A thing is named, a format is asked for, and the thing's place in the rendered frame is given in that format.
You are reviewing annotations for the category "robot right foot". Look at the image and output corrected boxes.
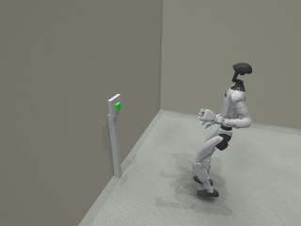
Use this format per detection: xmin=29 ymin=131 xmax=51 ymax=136
xmin=194 ymin=175 xmax=213 ymax=186

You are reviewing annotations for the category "panel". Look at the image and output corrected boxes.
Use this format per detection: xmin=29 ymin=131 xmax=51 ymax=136
xmin=107 ymin=94 xmax=122 ymax=179

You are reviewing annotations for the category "robot foot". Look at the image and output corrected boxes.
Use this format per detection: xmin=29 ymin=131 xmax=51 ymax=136
xmin=197 ymin=188 xmax=219 ymax=198
xmin=194 ymin=175 xmax=213 ymax=186

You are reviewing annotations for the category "robot left foot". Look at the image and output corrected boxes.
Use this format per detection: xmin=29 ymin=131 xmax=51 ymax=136
xmin=197 ymin=188 xmax=219 ymax=198

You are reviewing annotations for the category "robot left hand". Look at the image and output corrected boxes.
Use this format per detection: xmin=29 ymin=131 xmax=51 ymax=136
xmin=198 ymin=108 xmax=216 ymax=122

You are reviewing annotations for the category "robot left forearm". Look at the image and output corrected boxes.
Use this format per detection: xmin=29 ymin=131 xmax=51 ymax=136
xmin=213 ymin=115 xmax=251 ymax=129

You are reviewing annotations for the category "button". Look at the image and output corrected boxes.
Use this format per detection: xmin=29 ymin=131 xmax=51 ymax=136
xmin=115 ymin=102 xmax=121 ymax=112

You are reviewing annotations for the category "robot right hand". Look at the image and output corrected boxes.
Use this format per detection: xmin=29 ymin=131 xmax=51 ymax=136
xmin=200 ymin=121 xmax=214 ymax=129

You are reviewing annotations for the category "left robot upper arm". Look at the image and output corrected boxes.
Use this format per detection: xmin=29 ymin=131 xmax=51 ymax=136
xmin=230 ymin=90 xmax=252 ymax=128

